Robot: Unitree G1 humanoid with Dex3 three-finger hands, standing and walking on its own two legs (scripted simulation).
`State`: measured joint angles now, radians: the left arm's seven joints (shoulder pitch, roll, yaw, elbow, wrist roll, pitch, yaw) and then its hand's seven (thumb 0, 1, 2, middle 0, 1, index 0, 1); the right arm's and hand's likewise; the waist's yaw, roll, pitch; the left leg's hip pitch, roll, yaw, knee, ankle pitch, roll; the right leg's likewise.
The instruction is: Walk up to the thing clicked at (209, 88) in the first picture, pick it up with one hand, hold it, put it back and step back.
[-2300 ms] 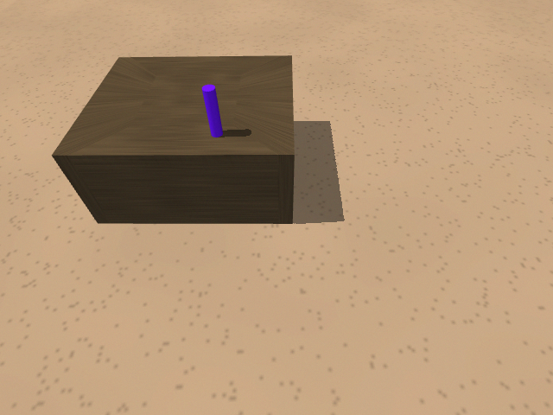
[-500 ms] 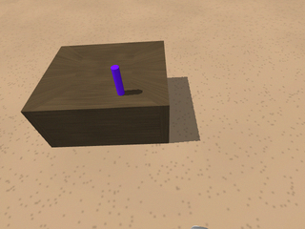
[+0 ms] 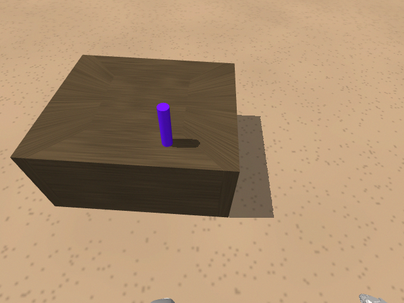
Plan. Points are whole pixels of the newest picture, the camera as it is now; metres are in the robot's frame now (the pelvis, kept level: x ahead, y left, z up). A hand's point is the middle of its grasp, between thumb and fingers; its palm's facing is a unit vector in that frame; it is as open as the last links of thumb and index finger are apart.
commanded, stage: walk up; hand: left
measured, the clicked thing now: (165, 126) +0.77 +0.19 -0.24
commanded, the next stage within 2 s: none
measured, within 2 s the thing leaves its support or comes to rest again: neither
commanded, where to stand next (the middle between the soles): +0.32 -0.01 m, yaw -1 degrees
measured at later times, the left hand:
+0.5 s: hand (105, 256) +0.23 +0.24 -0.10, palm faces -0.02 -0.90 -0.43, open 7.4 cm
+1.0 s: hand (115, 223) +0.33 +0.26 -0.15, palm faces -0.07 -0.93 -0.37, open 7.4 cm
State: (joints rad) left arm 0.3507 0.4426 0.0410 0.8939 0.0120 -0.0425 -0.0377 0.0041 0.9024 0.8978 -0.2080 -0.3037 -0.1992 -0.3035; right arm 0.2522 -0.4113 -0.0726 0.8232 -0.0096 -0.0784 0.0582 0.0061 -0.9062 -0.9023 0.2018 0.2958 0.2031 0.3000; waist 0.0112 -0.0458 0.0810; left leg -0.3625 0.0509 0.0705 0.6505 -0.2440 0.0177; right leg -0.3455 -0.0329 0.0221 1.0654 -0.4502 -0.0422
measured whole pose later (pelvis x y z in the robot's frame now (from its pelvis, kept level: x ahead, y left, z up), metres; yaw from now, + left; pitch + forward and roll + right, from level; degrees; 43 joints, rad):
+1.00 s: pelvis +0.26 -0.01 +0.00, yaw -2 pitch -2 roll +0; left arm 0.22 0.39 0.01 0.99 0.02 -0.03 0.00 0.00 0.90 0.90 -0.21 -0.30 -0.20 -0.30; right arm 0.14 -0.36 0.00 0.94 0.01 0.00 0.02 0.01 -0.90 -0.90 0.20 0.30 0.20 0.30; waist 0.01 0.00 0.07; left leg -0.36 0.06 0.05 0.66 -0.26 -0.01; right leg -0.28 -0.03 -0.03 0.66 -0.35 0.01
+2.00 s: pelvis +0.29 +0.00 +0.03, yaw -2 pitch -2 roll +0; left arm 0.08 0.35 0.01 1.18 0.01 0.00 -0.01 0.00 0.90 0.90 -0.21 -0.30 -0.20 -0.30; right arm 0.07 -0.34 -0.01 1.18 -0.01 -0.01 0.01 0.01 -0.91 -0.90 0.20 0.30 0.20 0.30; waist 0.00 0.00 0.04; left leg -0.16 0.04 0.07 0.33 -0.14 -0.01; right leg -0.07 -0.04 -0.03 0.30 -0.20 0.03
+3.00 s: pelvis +0.30 +0.00 +0.03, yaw -1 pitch -2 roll +0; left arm 0.12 0.35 0.00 1.13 0.02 -0.01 -0.01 0.00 0.90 0.90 -0.21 -0.30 -0.20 -0.30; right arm 0.10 -0.34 0.00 1.15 -0.01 -0.01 0.01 0.01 -0.91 -0.90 0.20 0.30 0.20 0.30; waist 0.00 0.00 0.05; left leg -0.15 0.04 0.06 0.32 -0.14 -0.01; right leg -0.06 -0.04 -0.04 0.30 -0.20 0.03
